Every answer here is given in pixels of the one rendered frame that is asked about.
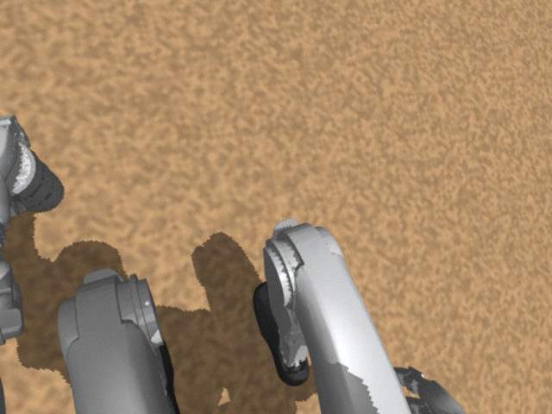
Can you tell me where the cup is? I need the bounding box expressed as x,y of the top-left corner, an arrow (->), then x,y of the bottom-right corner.
5,142 -> 64,212

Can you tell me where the left robot arm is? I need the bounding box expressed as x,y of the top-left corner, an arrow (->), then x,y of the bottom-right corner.
0,179 -> 24,414

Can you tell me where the left robot foot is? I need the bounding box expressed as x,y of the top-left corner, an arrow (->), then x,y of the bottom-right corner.
159,338 -> 180,414

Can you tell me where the left robot hand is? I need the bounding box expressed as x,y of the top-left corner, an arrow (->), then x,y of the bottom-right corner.
0,115 -> 30,217

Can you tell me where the right robot foot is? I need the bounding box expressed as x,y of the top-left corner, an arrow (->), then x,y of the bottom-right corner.
253,282 -> 310,386

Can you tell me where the right robot hand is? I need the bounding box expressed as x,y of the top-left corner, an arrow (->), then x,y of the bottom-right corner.
394,367 -> 466,414

